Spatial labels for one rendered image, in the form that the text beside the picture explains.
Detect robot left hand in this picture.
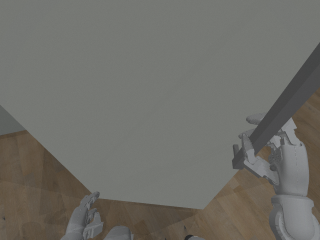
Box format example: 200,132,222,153
65,191,104,240

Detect fridge door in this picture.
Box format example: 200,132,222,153
0,0,320,210

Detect right robot forearm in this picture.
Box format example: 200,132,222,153
269,194,320,240

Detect robot left thigh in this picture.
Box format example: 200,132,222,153
103,226,134,240

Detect robot right hand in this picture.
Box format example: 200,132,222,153
238,112,309,197

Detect handle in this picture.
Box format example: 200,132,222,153
232,43,320,170

